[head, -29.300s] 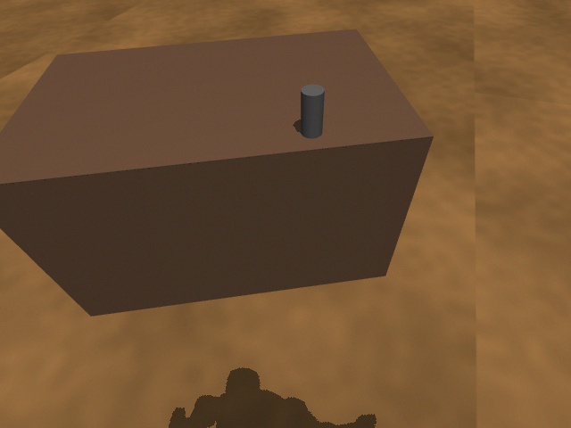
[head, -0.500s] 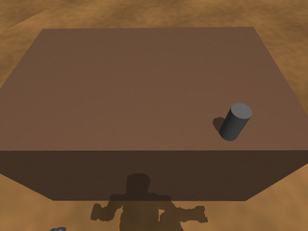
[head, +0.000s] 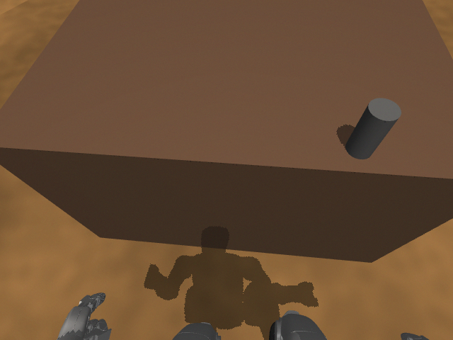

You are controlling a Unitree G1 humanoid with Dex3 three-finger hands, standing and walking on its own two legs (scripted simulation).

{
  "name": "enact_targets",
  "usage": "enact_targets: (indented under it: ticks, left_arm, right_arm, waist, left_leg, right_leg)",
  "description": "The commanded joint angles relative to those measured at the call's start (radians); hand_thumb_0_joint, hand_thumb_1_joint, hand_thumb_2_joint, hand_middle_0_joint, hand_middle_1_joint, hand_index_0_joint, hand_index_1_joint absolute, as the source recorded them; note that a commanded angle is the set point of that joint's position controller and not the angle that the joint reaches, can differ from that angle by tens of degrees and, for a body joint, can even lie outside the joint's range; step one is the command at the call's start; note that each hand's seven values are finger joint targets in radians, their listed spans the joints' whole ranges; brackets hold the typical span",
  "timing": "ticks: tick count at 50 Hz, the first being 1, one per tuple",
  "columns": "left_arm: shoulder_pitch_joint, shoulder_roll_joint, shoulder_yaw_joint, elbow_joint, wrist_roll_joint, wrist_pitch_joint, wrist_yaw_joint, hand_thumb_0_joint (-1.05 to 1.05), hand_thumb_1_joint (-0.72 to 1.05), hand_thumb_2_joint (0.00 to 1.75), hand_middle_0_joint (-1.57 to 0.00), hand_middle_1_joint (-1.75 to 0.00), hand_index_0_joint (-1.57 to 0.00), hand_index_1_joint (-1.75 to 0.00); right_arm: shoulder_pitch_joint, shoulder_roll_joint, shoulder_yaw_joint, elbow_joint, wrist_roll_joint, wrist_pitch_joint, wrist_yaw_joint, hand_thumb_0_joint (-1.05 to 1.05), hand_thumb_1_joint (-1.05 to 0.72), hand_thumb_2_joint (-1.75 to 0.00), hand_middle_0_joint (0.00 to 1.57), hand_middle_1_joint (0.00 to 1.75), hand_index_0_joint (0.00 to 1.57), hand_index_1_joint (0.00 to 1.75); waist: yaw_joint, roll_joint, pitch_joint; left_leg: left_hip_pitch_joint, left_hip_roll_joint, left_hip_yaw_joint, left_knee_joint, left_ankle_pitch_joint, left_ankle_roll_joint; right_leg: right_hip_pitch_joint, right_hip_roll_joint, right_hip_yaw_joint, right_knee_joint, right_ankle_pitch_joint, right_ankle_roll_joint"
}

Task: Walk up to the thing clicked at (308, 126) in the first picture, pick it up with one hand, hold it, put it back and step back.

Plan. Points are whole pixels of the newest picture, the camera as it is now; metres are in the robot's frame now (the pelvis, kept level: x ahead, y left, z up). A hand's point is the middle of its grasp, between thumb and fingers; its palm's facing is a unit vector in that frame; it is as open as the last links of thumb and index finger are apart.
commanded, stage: step back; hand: right
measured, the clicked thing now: (370, 130) +0.51 -0.25 +0.01
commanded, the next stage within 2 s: none
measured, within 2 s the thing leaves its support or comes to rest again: neither
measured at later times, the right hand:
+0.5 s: hand out of the picture -0.03 -0.28 -0.14, palm faces +0.09 +0.93 -0.35, open 7.4 cm
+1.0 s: hand out of the picture -0.20 -0.23 -0.11, palm faces +0.04 +0.90 -0.43, open 7.4 cm
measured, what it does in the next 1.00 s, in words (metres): walks backwards: right foot, then left foot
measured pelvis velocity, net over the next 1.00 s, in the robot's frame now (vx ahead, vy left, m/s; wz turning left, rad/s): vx -0.28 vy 0.04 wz -0.10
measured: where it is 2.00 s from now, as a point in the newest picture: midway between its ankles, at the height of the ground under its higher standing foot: outside the picture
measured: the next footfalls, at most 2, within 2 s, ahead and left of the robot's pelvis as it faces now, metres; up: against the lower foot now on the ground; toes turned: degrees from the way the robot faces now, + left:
right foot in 0.38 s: -0.09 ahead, -0.12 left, +0.00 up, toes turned -5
left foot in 0.76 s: -0.18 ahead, +0.13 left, +0.00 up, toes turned -5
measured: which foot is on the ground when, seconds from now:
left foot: down 0.00-0.42, up 0.44-0.74, down 0.76-1.00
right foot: down 0.00-0.00, up 0.02-0.36, down 0.38-0.78, up 0.80-1.00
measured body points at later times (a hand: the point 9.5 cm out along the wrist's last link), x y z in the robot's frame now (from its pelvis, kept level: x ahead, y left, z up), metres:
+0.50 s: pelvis -0.13 +0.00 +0.01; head -0.08 -0.03 +0.45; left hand -0.01 +0.30 -0.10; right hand -0.04 -0.33 -0.12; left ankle -0.07 +0.12 -0.67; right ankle -0.13 -0.12 -0.72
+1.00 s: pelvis -0.28 +0.04 +0.02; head -0.21 +0.06 +0.46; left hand -0.14 +0.35 -0.11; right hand -0.21 -0.28 -0.08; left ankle -0.22 +0.14 -0.72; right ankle -0.33 -0.11 -0.62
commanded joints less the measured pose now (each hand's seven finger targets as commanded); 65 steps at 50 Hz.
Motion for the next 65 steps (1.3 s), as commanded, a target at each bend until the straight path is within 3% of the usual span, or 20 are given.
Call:
enact_targets:
  ticks: [1, 5, 11, 16, 19, 20, 21, 25, 32, 37, 38, 39, 40, 44, 52, 58, 59, 60, 61, 65]
  left_arm:
    - [-0.046, 0.195, 0.073, -0.084, 0.001, 0.001, 0.026, 0.00, 0.90, 0.90, -0.20, -0.30, -0.20, -0.30]
    - [0.081, 0.188, 0.077, -0.022, -0.013, 0.001, 0.026, 0.00, 0.90, 0.90, -0.20, -0.30, -0.20, -0.30]
    - [0.058, 0.170, 0.076, -0.048, 0.005, -0.010, 0.013, 0.00, 0.90, 0.90, -0.20, -0.30, -0.20, -0.30]
    - [0.131, 0.161, 0.076, -0.020, 0.010, -0.024, 0.001, 0.00, 0.90, 0.90, -0.20, -0.30, -0.20, -0.30]
    - [0.220, 0.202, 0.089, 0.018, 0.032, -0.039, 0.004, 0.00, 0.90, 0.90, -0.20, -0.30, -0.20, -0.30]
    - [0.197, 0.281, 0.113, -0.001, 0.040, -0.047, 0.003, 0.00, 0.90, 0.90, -0.20, -0.30, -0.20, -0.30]
    - [0.126, 0.360, 0.125, -0.028, 0.033, -0.042, -0.002, 0.00, 0.90, 0.90, -0.20, -0.30, -0.20, -0.30]
    - [-0.027, 0.243, 0.098, -0.087, 0.022, -0.043, 0.011, 0.00, 0.90, 0.90, -0.20, -0.30, -0.20, -0.30]
    - [0.069, 0.236, 0.095, -0.097, 0.027, -0.025, 0.025, 0.00, 0.90, 0.90, -0.20, -0.30, -0.20, -0.30]
    - [-0.001, 0.239, 0.077, -0.122, 0.010, 0.000, 0.012, 0.00, 0.90, 0.90, -0.20, -0.30, -0.20, -0.30]
    - [0.016, 0.190, 0.065, -0.124, 0.008, 0.006, 0.008, 0.00, 0.90, 0.90, -0.20, -0.30, -0.20, -0.30]
    - [-0.039, 0.188, 0.068, -0.140, 0.000, 0.001, 0.018, 0.00, 0.90, 0.90, -0.20, -0.30, -0.20, -0.30]
    - [-0.079, 0.216, 0.091, -0.122, 0.017, 0.004, 0.030, 0.00, 0.90, 0.90, -0.20, -0.30, -0.20, -0.30]
    - [0.088, 0.202, 0.092, -0.039, -0.006, 0.007, 0.019, 0.00, 0.90, 0.90, -0.20, -0.30, -0.20, -0.30]
    - [0.077, 0.171, 0.070, -0.049, 0.014, -0.003, 0.004, 0.00, 0.90, 0.90, -0.20, -0.30, -0.20, -0.30]
    - [0.272, 0.175, 0.082, 0.052, 0.023, -0.013, -0.014, 0.00, 0.90, 0.90, -0.20, -0.30, -0.20, -0.30]
    - [0.259, 0.224, 0.097, 0.041, 0.038, -0.017, -0.014, 0.00, 0.90, 0.90, -0.20, -0.30, -0.20, -0.30]
    - [0.216, 0.317, 0.120, 0.009, 0.042, -0.018, -0.018, 0.00, 0.90, 0.90, -0.20, -0.30, -0.20, -0.30]
    - [0.121, 0.382, 0.128, -0.024, 0.044, -0.016, -0.014, 0.00, 0.90, 0.90, -0.20, -0.30, -0.20, -0.30]
    - [-0.047, 0.233, 0.093, -0.079, 0.040, -0.025, 0.005, 0.00, 0.90, 0.90, -0.20, -0.30, -0.20, -0.30]
  right_arm:
    - [0.066, -0.373, -0.096, -0.078, -0.006, -0.029, -0.004, 0.00, -0.90, -0.90, 0.20, 0.30, 0.20, 0.30]
    - [-0.073, -0.228, -0.059, -0.116, -0.004, -0.029, -0.028, 0.00, -0.90, -0.90, 0.20, 0.30, 0.20, 0.30]
    - [0.024, -0.206, -0.066, -0.128, 0.006, -0.029, -0.031, 0.00, -0.90, -0.90, 0.20, 0.30, 0.20, 0.30]
    - [-0.014, -0.244, -0.074, -0.156, 0.001, -0.015, -0.018, 0.00, -0.90, -0.90, 0.20, 0.30, 0.20, 0.30]
    - [-0.060, -0.210, -0.060, -0.163, 0.019, -0.004, -0.012, 0.00, -0.90, -0.90, 0.20, 0.30, 0.20, 0.30]
    - [-0.040, -0.158, -0.045, -0.175, 0.024, -0.003, -0.009, 0.00, -0.90, -0.90, 0.20, 0.30, 0.20, 0.30]
    - [-0.091, -0.158, -0.050, -0.172, 0.025, 0.002, -0.023, 0.00, -0.90, -0.90, 0.20, 0.30, 0.20, 0.30]
    - [0.035, -0.188, -0.051, -0.113, 0.039, -0.003, -0.032, 0.00, -0.90, -0.90, 0.20, 0.30, 0.20, 0.30]
    - [0.041, -0.182, -0.048, -0.140, 0.013, -0.012, -0.032, 0.00, -0.90, -0.90, 0.20, 0.30, 0.20, 0.30]
    - [0.186, -0.188, -0.069, -0.082, -0.002, -0.028, -0.019, 0.00, -0.90, -0.90, 0.20, 0.30, 0.20, 0.30]
    - [0.165, -0.238, -0.084, -0.089, -0.019, -0.032, -0.017, 0.00, -0.90, -0.90, 0.20, 0.30, 0.20, 0.30]
    - [0.092, -0.361, -0.103, -0.117, -0.020, -0.027, -0.006, 0.00, -0.90, -0.90, 0.20, 0.30, 0.20, 0.30]
    - [0.077, -0.373, -0.111, -0.129, -0.022, -0.031, -0.007, 0.00, -0.90, -0.90, 0.20, 0.30, 0.20, 0.30]
    - [-0.040, -0.229, -0.066, -0.145, -0.010, -0.043, -0.029, 0.00, -0.90, -0.90, 0.20, 0.30, 0.20, 0.30]
    - [0.048, -0.237, -0.082, -0.157, -0.007, -0.030, -0.029, 0.00, -0.90, -0.90, 0.20, 0.30, 0.20, 0.30]
    - [-0.033, -0.253, -0.077, -0.172, -0.003, -0.001, -0.014, 0.00, -0.90, -0.90, 0.20, 0.30, 0.20, 0.30]
    - [-0.022, -0.210, -0.064, -0.179, 0.002, -0.003, -0.012, 0.00, -0.90, -0.90, 0.20, 0.30, 0.20, 0.30]
    - [-0.056, -0.150, -0.049, -0.202, 0.009, -0.008, -0.016, 0.00, -0.90, -0.90, 0.20, 0.30, 0.20, 0.30]
    - [-0.081, -0.180, -0.066, -0.191, 0.004, -0.004, -0.034, 0.00, -0.90, -0.90, 0.20, 0.30, 0.20, 0.30]
    - [0.052, -0.186, -0.058, -0.132, 0.022, -0.012, -0.033, 0.00, -0.90, -0.90, 0.20, 0.30, 0.20, 0.30]
  waist:
    - [-0.084, 0.271, -0.282]
    - [0.028, 0.146, -0.202]
    - [-0.047, 0.137, -0.234]
    - [-0.035, 0.211, -0.294]
    - [0.023, 0.091, -0.293]
    - [0.008, -0.154, -0.251]
    - [0.054, -0.273, -0.191]
    - [-0.040, -0.119, -0.187]
    - [0.046, -0.196, -0.224]
    - [-0.040, -0.144, -0.294]
    - [-0.025, 0.054, -0.272]
    - [-0.048, 0.297, -0.238]
    - [-0.078, 0.231, -0.208]
    - [0.042, 0.111, -0.187]
    - [-0.046, 0.182, -0.261]
    - [0.035, 0.192, -0.320]
    - [0.033, 0.049, -0.279]
    - [0.051, -0.205, -0.196]
    - [0.068, -0.269, -0.132]
    - [-0.040, -0.123, -0.150]
  left_leg:
    - [0.070, 0.446, -0.502, -0.325, 0.620, 0.284]
    - [0.115, 0.283, -0.190, -0.236, 0.684, 0.191]
    - [0.256, 0.316, -0.173, -0.205, 0.674, 0.242]
    - [0.171, 0.294, -0.156, -0.177, 0.474, 0.196]
    - [-0.049, 0.241, -0.127, -0.076, 0.248, 0.087]
    - [-0.242, 0.080, -0.066, 0.088, -0.018, 0.017]
    - [-0.213, -0.043, -0.070, 0.342, -0.266, -0.019]
    - [-0.198, -0.080, -0.153, 0.564, -0.106, -0.028]
    - [-0.210, -0.013, -0.075, 0.257, -0.175, -0.044]
    - [0.067, 0.024, 0.000, -0.255, 0.147, 0.012]
    - [0.117, 0.180, -0.235, -0.305, 0.208, 0.062]
    - [0.022, 0.406, -0.510, -0.379, 0.317, 0.214]
    - [-0.095, 0.453, -0.573, -0.389, 0.348, 0.288]
    - [0.020, 0.282, -0.229, -0.262, 0.526, 0.188]
    - [0.209, 0.326, -0.210, -0.237, 0.501, 0.240]
    - [-0.018, 0.271, -0.167, -0.208, 0.171, 0.116]
    - [-0.151, 0.187, -0.125, -0.111, 0.033, 0.058]
    - [-0.309, -0.021, -0.046, 0.085, -0.136, -0.011]
    - [-0.234, -0.027, -0.091, 0.339, -0.238, -0.036]
    - [-0.181, -0.079, -0.121, 0.521, -0.067, -0.036]
  right_leg:
    - [-0.043, 0.190, 0.173, 0.379, -0.407, -0.021]
    - [-0.142, 0.187, 0.261, 0.580, -0.227, -0.024]
    - [-0.113, 0.148, 0.192, 0.338, -0.228, 0.031]
    - [0.088, 0.110, 0.076, -0.037, -0.132, 0.004]
    - [0.268, 0.043, 0.169, -0.299, 0.082, -0.053]
    - [0.290, -0.141, 0.464, -0.362, 0.086, -0.121]
    - [0.078, -0.318, 0.608, -0.416, 0.189, -0.296]
    - [0.092, -0.152, 0.292, -0.290, 0.439, -0.209]
    - [0.311, -0.199, 0.300, -0.226, 0.502, -0.230]
    - [0.180, -0.127, 0.242, -0.091, 0.322, -0.127]
    - [0.022, -0.024, 0.174, 0.038, 0.094, -0.072]
    - [-0.099, 0.161, 0.077, 0.250, -0.326, -0.021]
    - [-0.049, 0.171, 0.233, 0.449, -0.388, -0.018]
    - [-0.124, 0.186, 0.277, 0.623, -0.182, -0.019]
    - [-0.056, 0.126, 0.158, 0.234, -0.227, 0.034]
    - [0.267, 0.089, 0.062, -0.266, -0.030, -0.052]
    - [0.268, -0.009, 0.245, -0.319, -0.116, -0.090]
    - [0.180, -0.201, 0.529, -0.432, -0.195, -0.182]
    - [-0.069, -0.361, 0.636, -0.485, -0.147, -0.312]
    - [-0.010, -0.149, 0.234, -0.305, 0.271, -0.192]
